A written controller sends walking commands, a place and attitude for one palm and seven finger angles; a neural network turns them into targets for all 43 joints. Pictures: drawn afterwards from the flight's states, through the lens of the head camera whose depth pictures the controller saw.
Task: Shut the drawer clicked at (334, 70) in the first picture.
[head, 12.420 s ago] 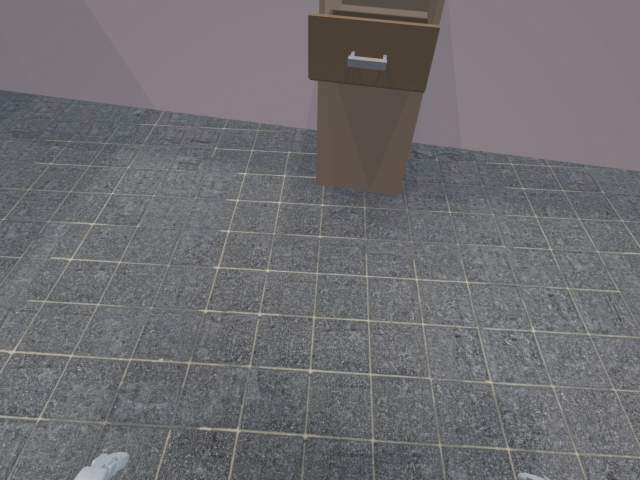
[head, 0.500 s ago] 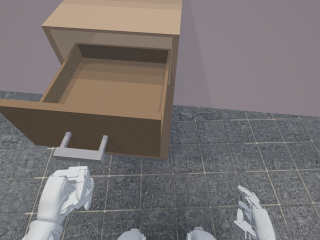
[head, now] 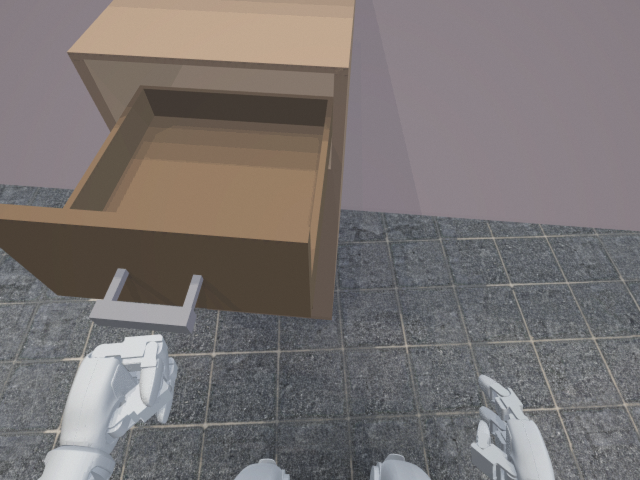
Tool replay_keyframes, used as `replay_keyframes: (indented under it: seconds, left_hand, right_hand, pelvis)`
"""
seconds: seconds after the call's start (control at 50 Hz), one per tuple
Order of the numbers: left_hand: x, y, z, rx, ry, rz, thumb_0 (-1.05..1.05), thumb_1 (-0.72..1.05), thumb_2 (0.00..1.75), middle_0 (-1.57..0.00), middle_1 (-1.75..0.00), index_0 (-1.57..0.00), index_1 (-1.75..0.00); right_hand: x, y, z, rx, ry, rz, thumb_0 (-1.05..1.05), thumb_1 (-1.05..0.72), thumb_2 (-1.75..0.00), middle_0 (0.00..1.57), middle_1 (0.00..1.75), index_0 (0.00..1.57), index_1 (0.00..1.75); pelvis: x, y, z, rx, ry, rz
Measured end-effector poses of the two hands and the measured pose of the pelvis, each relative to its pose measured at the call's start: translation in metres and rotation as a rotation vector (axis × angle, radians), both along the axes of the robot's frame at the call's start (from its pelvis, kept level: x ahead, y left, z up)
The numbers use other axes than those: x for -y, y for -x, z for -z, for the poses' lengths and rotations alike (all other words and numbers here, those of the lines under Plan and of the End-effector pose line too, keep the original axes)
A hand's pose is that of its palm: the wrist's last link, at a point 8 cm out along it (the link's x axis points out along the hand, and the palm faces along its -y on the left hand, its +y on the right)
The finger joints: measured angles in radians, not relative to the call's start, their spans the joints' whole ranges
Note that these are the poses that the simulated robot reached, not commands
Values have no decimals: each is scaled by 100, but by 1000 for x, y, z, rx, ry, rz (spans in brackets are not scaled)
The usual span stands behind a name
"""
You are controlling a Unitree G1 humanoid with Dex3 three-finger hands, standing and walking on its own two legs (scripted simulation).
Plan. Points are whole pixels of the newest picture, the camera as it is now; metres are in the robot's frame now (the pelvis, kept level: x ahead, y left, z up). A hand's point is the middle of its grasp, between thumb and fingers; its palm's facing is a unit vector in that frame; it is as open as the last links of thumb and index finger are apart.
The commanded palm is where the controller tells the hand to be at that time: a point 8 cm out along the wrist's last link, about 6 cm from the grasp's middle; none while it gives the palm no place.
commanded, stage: push the drawer shut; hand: left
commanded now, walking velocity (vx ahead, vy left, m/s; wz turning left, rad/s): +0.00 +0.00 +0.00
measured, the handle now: (151, 298) +0.31 +0.22 +0.06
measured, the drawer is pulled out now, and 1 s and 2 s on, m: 0.30 0.23 0.11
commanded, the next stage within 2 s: none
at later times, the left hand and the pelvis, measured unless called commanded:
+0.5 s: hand (175, 365) +0.24 +0.17 +0.05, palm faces -0.03 -1.00 -0.09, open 2.9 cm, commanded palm +0.23 +0.22 +0.06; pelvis -0.01 -0.01 +0.00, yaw +1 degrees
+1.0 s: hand (185, 312) +0.30 +0.18 +0.05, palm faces -0.06 -1.00 -0.07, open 3.1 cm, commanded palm +0.29 +0.23 +0.06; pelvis -0.03 +0.00 +0.01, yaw +0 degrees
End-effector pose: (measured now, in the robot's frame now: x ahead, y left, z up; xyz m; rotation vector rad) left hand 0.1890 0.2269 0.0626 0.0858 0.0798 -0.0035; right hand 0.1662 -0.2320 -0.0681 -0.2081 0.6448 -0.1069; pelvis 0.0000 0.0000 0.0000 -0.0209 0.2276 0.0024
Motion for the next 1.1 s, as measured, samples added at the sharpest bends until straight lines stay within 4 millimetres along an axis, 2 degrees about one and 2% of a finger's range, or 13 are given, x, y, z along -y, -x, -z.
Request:
replay_keyframes:
  seconds: [0.1,0.2,0.36,0.58,0.82,1.1]
  left_hand:
    - [1,-3,-1,12,-2,11,2,90,90,-140,-159,-139,-160]
    - [7,-15,2,11,5,40,2,90,90,-140,-159,-140,-160]
    - [4,-21,4,12,0,35,0,83,91,-140,-159,-139,-160]
    - [0,-33,6,36,-2,38,-2,77,93,-140,-159,-139,-160]
    - [-2,-64,5,40,8,58,0,74,92,-140,-159,-140,-160]
    - [-4,-103,6,45,20,56,0,71,89,-140,-159,-139,-160]
  right_hand:
    - [3,-3,2,3,1,-5,1,-90,-90,20,30,20,30]
    - [5,-1,4,1,3,-7,1,-90,-90,20,30,20,30]
    - [8,8,8,-36,6,-11,1,-90,-90,20,30,20,30]
    - [10,21,15,-56,13,-27,1,-90,-90,20,30,20,30]
    - [10,37,12,-67,17,-7,1,-90,-90,20,30,20,30]
    - [12,59,16,-158,29,23,1,-90,-90,20,30,20,30]
  pelvis:
    - [2,0,1,-3,1,-5]
    - [4,1,2,-5,-1,-6]
    - [7,3,0,-2,-4,-9]
    - [8,16,1,7,-4,-18]
    - [6,28,-2,22,-9,-10]
    - [0,26,-6,10,-12,1]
